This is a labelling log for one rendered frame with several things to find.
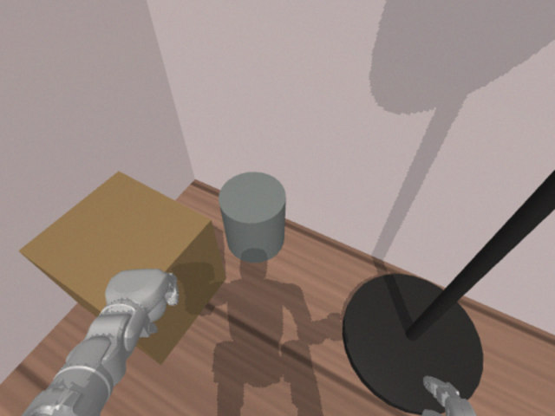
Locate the left robot arm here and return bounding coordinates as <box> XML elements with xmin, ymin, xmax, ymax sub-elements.
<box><xmin>22</xmin><ymin>301</ymin><xmax>146</xmax><ymax>416</ymax></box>

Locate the right robot hand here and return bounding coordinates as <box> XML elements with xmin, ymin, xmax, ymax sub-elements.
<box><xmin>422</xmin><ymin>376</ymin><xmax>477</xmax><ymax>416</ymax></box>

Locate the left robot hand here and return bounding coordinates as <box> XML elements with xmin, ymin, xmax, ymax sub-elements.
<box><xmin>105</xmin><ymin>269</ymin><xmax>179</xmax><ymax>337</ymax></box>

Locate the coat stand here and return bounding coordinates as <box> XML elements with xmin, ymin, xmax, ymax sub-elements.
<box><xmin>343</xmin><ymin>170</ymin><xmax>555</xmax><ymax>415</ymax></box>

